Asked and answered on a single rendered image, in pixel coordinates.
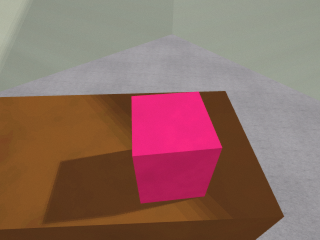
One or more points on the pedestal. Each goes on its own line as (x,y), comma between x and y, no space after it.
(67,173)

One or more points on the carton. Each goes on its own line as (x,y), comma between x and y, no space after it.
(175,147)

